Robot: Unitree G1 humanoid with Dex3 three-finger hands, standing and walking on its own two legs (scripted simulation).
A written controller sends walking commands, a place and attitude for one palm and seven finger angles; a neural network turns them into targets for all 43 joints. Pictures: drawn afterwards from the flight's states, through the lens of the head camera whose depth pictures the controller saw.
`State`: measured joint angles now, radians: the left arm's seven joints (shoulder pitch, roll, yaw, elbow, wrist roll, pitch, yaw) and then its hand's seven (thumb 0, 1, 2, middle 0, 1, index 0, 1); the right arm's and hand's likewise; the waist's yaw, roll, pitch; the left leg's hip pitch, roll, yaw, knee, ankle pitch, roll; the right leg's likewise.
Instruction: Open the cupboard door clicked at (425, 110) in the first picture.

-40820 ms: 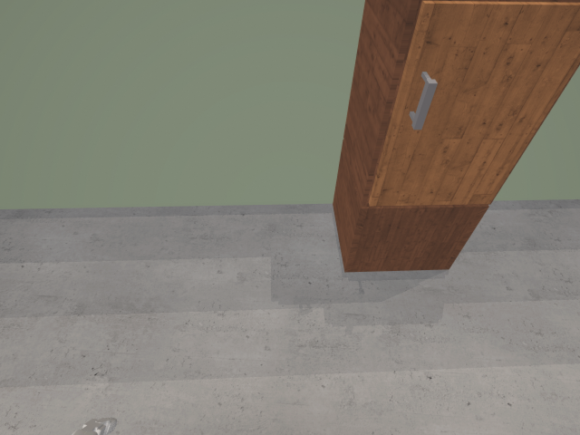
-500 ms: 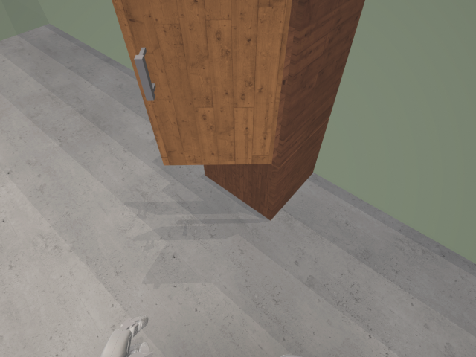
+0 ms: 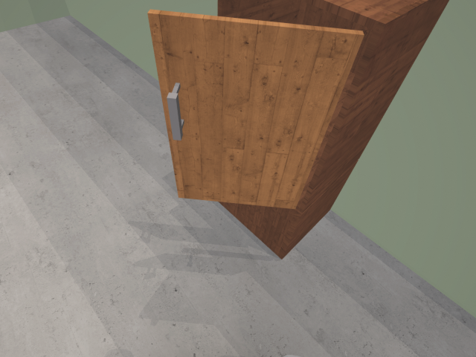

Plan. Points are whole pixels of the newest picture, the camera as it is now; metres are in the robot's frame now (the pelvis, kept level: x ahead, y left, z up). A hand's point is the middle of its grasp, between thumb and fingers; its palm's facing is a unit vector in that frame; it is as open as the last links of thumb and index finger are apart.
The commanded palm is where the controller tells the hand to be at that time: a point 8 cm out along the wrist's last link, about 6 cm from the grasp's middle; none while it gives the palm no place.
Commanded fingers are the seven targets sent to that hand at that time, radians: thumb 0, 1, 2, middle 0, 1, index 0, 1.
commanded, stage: come to a stop and stand still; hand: left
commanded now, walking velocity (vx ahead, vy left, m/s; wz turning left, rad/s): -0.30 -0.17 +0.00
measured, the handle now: (177, 112) +0.60 +0.20 +0.04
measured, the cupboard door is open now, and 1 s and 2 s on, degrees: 41 41 41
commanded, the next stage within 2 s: look again from close up in 1.56 s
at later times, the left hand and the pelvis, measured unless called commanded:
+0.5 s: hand out of the picture +0.13 +0.18 -0.19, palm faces +0.06 -0.98 -0.17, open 7.4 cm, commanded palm none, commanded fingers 0.00 0.90 0.90 -0.20 -0.30 -0.20 -0.30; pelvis +0.04 +0.00 -0.01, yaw +1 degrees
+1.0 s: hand out of the picture +0.01 +0.16 -0.18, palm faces +0.02 -0.98 -0.18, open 7.4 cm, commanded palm none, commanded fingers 0.00 0.90 0.90 -0.20 -0.30 -0.20 -0.30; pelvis +0.01 -0.01 +0.00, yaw +0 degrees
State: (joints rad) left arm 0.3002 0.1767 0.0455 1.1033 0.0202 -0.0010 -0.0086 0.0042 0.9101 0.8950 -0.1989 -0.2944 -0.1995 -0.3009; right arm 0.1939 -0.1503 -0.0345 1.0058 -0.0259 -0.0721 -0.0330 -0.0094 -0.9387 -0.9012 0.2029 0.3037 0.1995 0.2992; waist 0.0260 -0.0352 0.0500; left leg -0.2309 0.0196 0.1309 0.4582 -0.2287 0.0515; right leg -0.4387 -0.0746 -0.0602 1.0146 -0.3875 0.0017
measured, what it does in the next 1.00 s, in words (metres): steps on the spot: right foot, then right foot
